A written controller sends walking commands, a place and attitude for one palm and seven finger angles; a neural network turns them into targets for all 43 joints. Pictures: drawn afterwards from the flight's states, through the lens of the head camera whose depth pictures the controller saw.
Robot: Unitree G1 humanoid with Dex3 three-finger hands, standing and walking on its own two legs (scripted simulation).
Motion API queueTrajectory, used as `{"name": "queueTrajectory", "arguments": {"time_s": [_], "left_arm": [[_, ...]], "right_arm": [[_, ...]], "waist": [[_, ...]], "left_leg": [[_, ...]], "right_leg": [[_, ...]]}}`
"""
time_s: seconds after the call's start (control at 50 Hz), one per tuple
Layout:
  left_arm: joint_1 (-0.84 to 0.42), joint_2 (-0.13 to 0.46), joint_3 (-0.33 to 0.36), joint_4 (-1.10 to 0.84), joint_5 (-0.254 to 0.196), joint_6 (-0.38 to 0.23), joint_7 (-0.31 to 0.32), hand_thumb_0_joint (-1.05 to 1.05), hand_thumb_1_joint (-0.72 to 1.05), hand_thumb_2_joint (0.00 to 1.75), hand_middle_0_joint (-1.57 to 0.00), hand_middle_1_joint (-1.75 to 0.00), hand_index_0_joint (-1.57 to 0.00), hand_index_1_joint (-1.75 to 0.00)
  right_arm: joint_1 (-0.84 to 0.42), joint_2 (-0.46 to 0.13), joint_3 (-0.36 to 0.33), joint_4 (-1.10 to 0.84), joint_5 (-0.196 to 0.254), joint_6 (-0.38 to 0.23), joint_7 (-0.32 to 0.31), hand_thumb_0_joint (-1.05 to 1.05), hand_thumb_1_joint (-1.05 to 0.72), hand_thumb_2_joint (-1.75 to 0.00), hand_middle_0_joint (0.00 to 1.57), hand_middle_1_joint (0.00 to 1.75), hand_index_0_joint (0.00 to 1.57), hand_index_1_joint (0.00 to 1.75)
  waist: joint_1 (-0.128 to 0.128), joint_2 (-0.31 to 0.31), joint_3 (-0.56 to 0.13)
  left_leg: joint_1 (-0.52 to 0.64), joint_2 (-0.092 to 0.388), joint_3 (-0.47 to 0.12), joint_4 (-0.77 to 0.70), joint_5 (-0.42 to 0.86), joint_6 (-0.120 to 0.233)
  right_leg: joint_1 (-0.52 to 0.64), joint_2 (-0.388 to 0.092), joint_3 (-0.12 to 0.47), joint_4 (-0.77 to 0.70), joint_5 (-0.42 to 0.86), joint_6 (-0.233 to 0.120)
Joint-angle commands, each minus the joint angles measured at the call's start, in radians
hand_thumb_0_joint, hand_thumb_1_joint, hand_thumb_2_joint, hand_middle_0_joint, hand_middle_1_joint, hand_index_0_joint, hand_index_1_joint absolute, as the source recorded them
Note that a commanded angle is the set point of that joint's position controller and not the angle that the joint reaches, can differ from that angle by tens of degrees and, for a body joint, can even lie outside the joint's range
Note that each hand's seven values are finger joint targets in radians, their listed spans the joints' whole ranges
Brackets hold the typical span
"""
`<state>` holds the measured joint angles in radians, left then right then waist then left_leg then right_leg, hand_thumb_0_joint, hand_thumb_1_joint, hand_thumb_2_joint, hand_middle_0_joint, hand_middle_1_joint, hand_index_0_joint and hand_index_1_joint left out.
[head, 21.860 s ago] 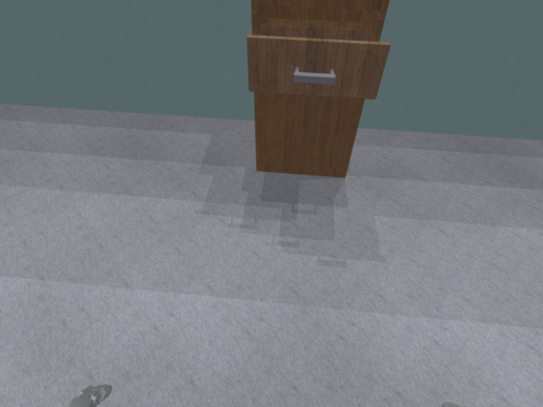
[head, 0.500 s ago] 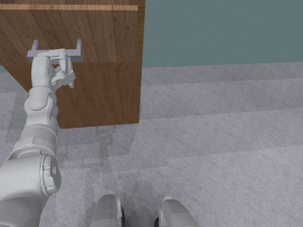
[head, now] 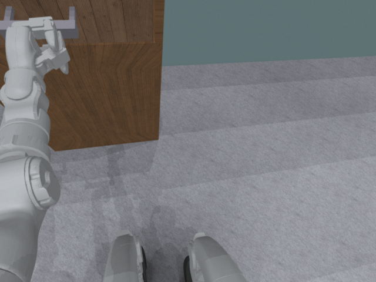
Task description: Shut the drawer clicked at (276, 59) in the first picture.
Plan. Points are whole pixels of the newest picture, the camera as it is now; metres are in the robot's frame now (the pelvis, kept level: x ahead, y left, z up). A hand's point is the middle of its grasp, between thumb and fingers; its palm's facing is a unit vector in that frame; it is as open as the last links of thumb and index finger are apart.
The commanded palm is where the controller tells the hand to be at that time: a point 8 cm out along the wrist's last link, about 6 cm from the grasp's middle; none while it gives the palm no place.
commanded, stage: push the drawer shut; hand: left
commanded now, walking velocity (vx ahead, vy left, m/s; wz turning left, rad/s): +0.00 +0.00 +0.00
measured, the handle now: (41, 21) +0.63 +0.23 +0.08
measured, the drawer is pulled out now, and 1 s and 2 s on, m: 0.00 0.00 0.00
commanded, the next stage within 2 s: pull the fist back off the drawer in 0.58 s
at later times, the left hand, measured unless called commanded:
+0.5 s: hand (54, 48) +0.56 +0.19 +0.08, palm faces +0.06 -1.00 -0.06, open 3.2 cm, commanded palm +0.60 +0.20 +0.08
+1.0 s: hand (52, 47) +0.56 +0.20 +0.08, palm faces +0.04 -1.00 -0.06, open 3.3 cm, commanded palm +0.57 +0.20 +0.08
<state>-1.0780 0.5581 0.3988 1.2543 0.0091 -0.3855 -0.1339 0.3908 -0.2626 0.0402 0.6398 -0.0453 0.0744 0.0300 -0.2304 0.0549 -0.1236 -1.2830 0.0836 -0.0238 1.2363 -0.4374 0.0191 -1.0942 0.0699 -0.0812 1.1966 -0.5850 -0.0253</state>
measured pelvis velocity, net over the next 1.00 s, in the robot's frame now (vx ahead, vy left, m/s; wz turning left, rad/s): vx -0.04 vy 0.02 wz -0.02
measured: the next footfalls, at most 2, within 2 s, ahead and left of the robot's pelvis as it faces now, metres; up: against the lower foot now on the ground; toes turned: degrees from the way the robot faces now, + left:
none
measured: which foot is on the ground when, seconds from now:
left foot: down 0.00-1.00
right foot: down 0.00-1.00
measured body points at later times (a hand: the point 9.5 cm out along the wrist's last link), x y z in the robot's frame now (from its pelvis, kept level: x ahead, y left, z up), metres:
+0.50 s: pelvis -0.03 +0.00 -0.02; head +0.15 +0.06 +0.39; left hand +0.55 +0.25 +0.08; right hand -0.07 -0.25 -0.10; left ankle +0.06 +0.11 -0.62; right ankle -0.01 -0.11 -0.62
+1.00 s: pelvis -0.04 +0.02 -0.02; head +0.15 +0.07 +0.39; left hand +0.56 +0.25 +0.09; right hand -0.08 -0.24 -0.10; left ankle +0.06 +0.11 -0.62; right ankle -0.02 -0.11 -0.62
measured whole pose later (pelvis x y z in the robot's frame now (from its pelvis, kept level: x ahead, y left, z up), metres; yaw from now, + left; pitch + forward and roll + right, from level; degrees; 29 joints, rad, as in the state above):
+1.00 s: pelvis -0.04 +0.02 -0.02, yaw -1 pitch +30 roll -8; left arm -1.31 0.69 0.33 1.35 0.07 -0.29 -0.13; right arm 0.43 -0.27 0.10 0.66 -0.07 -0.03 0.00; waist -0.29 0.06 -0.10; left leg -1.44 0.07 -0.05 1.30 -0.38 0.05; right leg -1.23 0.06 -0.11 1.25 -0.54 0.00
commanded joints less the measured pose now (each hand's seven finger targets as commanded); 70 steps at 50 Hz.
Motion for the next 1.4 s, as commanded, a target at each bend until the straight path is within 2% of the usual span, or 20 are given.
{"name": "queueTrajectory", "arguments": {"time_s": [0.0, 0.1, 0.12, 0.2, 0.26, 0.36, 0.44, 0.62, 0.68, 0.76, 0.8, 0.9, 0.94, 1.04, 1.08, 1.12, 1.18, 1.26, 1.3, 1.38], "left_arm": [[-0.56, 0.288, 0.046, -0.225, -0.012, -0.044, 0.028, 0.0, 0.9, 0.9, -1.4, -1.6, -1.4, -1.6], [-0.67, 0.27, 0.006, -0.201, 0.002, -0.026, 0.035, 0.0, 0.9, 0.9, -1.4, -1.6, -1.4, -1.6], [-0.713, 0.264, -0.007, -0.228, 0.006, -0.032, 0.037, 0.0, 0.9, 0.9, -1.4, -1.6, -1.4, -1.6], [-0.753, 0.301, -0.007, -0.2, 0.016, -0.021, 0.046, 0.0, 0.9, 0.9, -1.4, -1.6, -1.4, -1.6], [-0.788, 0.288, -0.035, -0.21, 0.025, -0.023, 0.041, 0.0, 0.9, 0.9, -1.4, -1.6, -1.4, -1.6], [-0.829, 0.317, -0.042, -0.211, 0.027, -0.011, 0.042, 0.0, 0.9, 0.9, -1.4, -1.6, -1.4, -1.6], [-0.857, 0.272, -0.079, -0.21, 0.025, 0.002, 0.05, 0.0, 0.9, 0.9, -1.4, -1.6, -1.4, -1.6], [-0.863, 0.303, -0.069, -0.174, 0.022, 0.021, 0.069, 0.0, 0.9, 0.9, -1.4, -1.6, -1.4, -1.6], [-0.857, 0.339, -0.051, -0.174, 0.017, 0.026, 0.064, 0.0, 0.9, 0.9, -1.4, -1.6, -1.4, -1.6], [-0.858, 0.345, -0.04, -0.174, 0.019, 0.023, 0.059, 0.0, 0.9, 0.9, -1.4, -1.6, -1.4, -1.6], [-0.851, 0.297, -0.061, -0.166, 0.015, 0.031, 0.061, 0.0, 0.9, 0.9, -1.4, -1.6, -1.4, -1.6], [-0.833, 0.326, -0.031, -0.15, 0.019, 0.045, 0.061, 0.0, 0.9, 0.9, -1.4, -1.6, -1.4, -1.6], [-0.836, 0.312, -0.03, -0.174, 0.02, 0.041, 0.059, 0.0, 0.9, 0.9, -1.4, -1.6, -1.4, -1.6], [-0.78, 0.29, -0.019, -0.19, 0.007, 0.051, 0.046, 0.0, 0.9, 0.9, -1.4, -1.6, -1.4, -1.6], [-0.733, 0.304, 0.0, -0.224, 0.008, 0.047, 0.043, 0.0, 0.9, 0.9, -1.4, -1.6, -1.4, -1.6], [-0.688, 0.255, -0.012, -0.28, -0.001, 0.035, 0.04, 0.0, 0.9, 0.9, -1.4, -1.6, -1.4, -1.6], [-0.612, 0.216, -0.022, -0.301, -0.013, 0.038, 0.044, 0.0, 0.9, 0.9, -1.4, -1.6, -1.4, -1.6], [-0.485, 0.203, -0.004, -0.323, -0.023, 0.029, 0.05, 0.0, 0.9, 0.9, -1.4, -1.6, -1.4, -1.6], [-0.505, 0.227, 0.009, -0.32, -0.025, 0.022, 0.057, 0.0, 0.9, 0.9, -1.4, -1.6, -1.4, -1.6], [-0.448, 0.242, 0.036, -0.34, -0.03, -0.018, 0.051, 0.0, 0.9, 0.9, -1.4, -1.6, -1.4, -1.6]], "right_arm": [[0.226, -0.2, -0.066, -0.019, -0.003, 0.0, -0.012, 0.0, -0.9, -0.9, 0.2, 0.3, 0.2, 0.3], [0.243, -0.199, -0.059, -0.003, -0.003, -0.003, -0.015, 0.0, -0.9, -0.9, 0.2, 0.3, 0.2, 0.3], [0.246, -0.199, -0.059, -0.001, -0.006, -0.007, -0.015, 0.0, -0.9, -0.9, 0.2, 0.3, 0.2, 0.3], [0.251, -0.207, -0.05, 0.004, -0.007, -0.018, -0.024, 0.0, -0.9, -0.9, 0.2, 0.3, 0.2, 0.3], [0.249, -0.208, -0.047, 0.009, -0.01, -0.03, -0.024, 0.0, -0.9, -0.9, 0.2, 0.3, 0.2, 0.3], [0.253, -0.216, -0.037, 0.012, -0.011, -0.051, -0.033, 0.0, -0.9, -0.9, 0.2, 0.3, 0.2, 0.3], [0.245, -0.221, -0.033, 0.018, -0.011, -0.072, -0.036, 0.0, -0.9, -0.9, 0.2, 0.3, 0.2, 0.3], [0.242, -0.23, -0.017, 0.026, -0.012, -0.116, -0.051, 0.0, -0.9, -0.9, 0.2, 0.3, 0.2, 0.3], [0.243, -0.235, -0.015, 0.026, -0.009, -0.124, -0.056, 0.0, -0.9, -0.9, 0.2, 0.3, 0.2, 0.3], [0.248, -0.238, -0.016, 0.018, -0.013, -0.124, -0.054, 0.0, -0.9, -0.9, 0.2, 0.3, 0.2, 0.3], [0.244, -0.234, -0.021, 0.017, -0.014, -0.123, -0.05, 0.0, -0.9, -0.9, 0.2, 0.3, 0.2, 0.3], [0.251, -0.238, -0.023, 0.01, -0.016, -0.113, -0.047, 0.0, -0.9, -0.9, 0.2, 0.3, 0.2, 0.3], [0.256, -0.236, -0.029, 0.009, -0.018, -0.11, -0.042, 0.0, -0.9, -0.9, 0.2, 0.3, 0.2, 0.3], [0.257, -0.232, -0.037, 0.002, -0.018, -0.096, -0.029, 0.0, -0.9, -0.9, 0.2, 0.3, 0.2, 0.3], [0.259, -0.229, -0.042, -0.004, -0.017, -0.084, -0.025, 0.0, -0.9, -0.9, 0.2, 0.3, 0.2, 0.3], [0.252, -0.221, -0.051, -0.011, -0.017, -0.081, -0.014, 0.0, -0.9, -0.9, 0.2, 0.3, 0.2, 0.3], [0.239, -0.218, -0.059, -0.014, -0.012, -0.065, -0.007, 0.0, -0.9, -0.9, 0.2, 0.3, 0.2, 0.3], [0.229, -0.209, -0.063, -0.03, -0.003, -0.049, 0.003, 0.0, -0.9, -0.9, 0.2, 0.3, 0.2, 0.3], [0.23, -0.206, -0.061, -0.025, -0.002, -0.043, 0.001, 0.0, -0.9, -0.9, 0.2, 0.3, 0.2, 0.3], [0.229, -0.197, -0.066, -0.03, 0.0, -0.032, 0.001, 0.0, -0.9, -0.9, 0.2, 0.3, 0.2, 0.3]], "waist": [[-0.043, 0.169, -0.537], [-0.08, 0.188, -0.491], [-0.089, 0.222, -0.503], [-0.11, 0.206, -0.491], [-0.112, 0.277, -0.511], [-0.125, 0.292, -0.533], [-0.141, 0.314, -0.499], [-0.155, 0.295, -0.477], [-0.151, 0.274, -0.483], [-0.137, 0.288, -0.482], [-0.141, 0.278, -0.468], [-0.132, 0.256, -0.467], [-0.12, 0.29, -0.502], [-0.097, 0.271, -0.517], [-0.073, 0.276, -0.545], [-0.053, 0.315, -0.585], [-0.044, 0.277, -0.564], [-0.008, 0.232, -0.565], [-0.024, 0.179, -0.519], [-0.001, 0.162, -0.54]], "left_leg": [[0.626, -0.022, -0.072, -0.068, 0.313, 0.034], [0.598, -0.019, -0.084, -0.062, 0.244, 0.034], [0.625, -0.018, -0.091, -0.062, 0.248, 0.034], [0.578, -0.017, -0.093, -0.056, 0.177, 0.038], [0.615, -0.014, -0.108, -0.056, 0.159, 0.031], [0.605, -0.009, -0.119, -0.06, 0.112, 0.033], [0.621, 0.0, -0.145, -0.088, 0.033, 0.03], [0.577, 0.005, -0.16, -0.112, -0.059, 0.031], [0.553, 0.007, -0.153, -0.111, -0.076, 0.032], [0.578, 0.006, -0.172, -0.122, -0.063, 0.024], [0.582, 0.005, -0.176, -0.124, -0.079, 0.024], [0.561, 0.002, -0.174, -0.117, -0.072, 0.025], [0.607, 0.002, -0.186, -0.118, -0.038, 0.02], [0.623, -0.001, -0.175, -0.111, 0.017, 0.02], [0.656, 0.001, -0.174, -0.114, 0.061, 0.015], [0.726, 0.001, -0.18, -0.122, 0.112, 0.01], [0.742, 0.003, -0.175, -0.133, 0.123, 0.008], [0.731, -0.008, -0.136, -0.134, 0.194, 0.01], [0.664, -0.014, -0.109, -0.124, 0.199, 0.022], [0.661, -0.02, -0.081, -0.109, 0.301, 0.025]], "right_leg": [[-0.001, 0.014, 0.043, -0.188, 0.289, 0.002], [-0.065, 0.018, 0.038, -0.188, 0.226, 0.003], [-0.087, 0.017, 0.035, -0.181, 0.225, 0.0], [-0.107, 0.018, 0.039, -0.185, 0.176, 0.002], [-0.156, 0.018, 0.031, -0.171, 0.159, -0.006], [-0.165, 0.017, 0.029, -0.164, 0.133, -0.005], [-0.225, 0.015, 0.02, -0.162, 0.098, -0.005], [-0.236, 0.01, 0.019, -0.16, 0.061, -0.002], [-0.215, 0.009, 0.022, -0.166, 0.055, 0.001], [-0.231, 0.008, 0.009, -0.149, 0.067, -0.006], [-0.249, 0.007, 0.006, -0.151, 0.063, -0.005], [-0.24, 0.006, 0.004, -0.147, 0.066, -0.005], [-0.255, 0.005, -0.003, -0.134, 0.085, -0.009], [-0.225, 0.007, -0.006, -0.139, 0.106, -0.009], [-0.201, 0.008, -0.008, -0.138, 0.124, -0.011], [-0.201, 0.007, -0.009, -0.136, 0.149, -0.016], [-0.181, 0.008, -0.011, -0.152, 0.16, -0.012], [-0.095, 0.013, -0.004, -0.176, 0.188, -0.012], [-0.044, 0.015, 0.009, -0.195, 0.199, -0.003], [0.032, 0.018, 0.025, -0.198, 0.282, -0.004]]}}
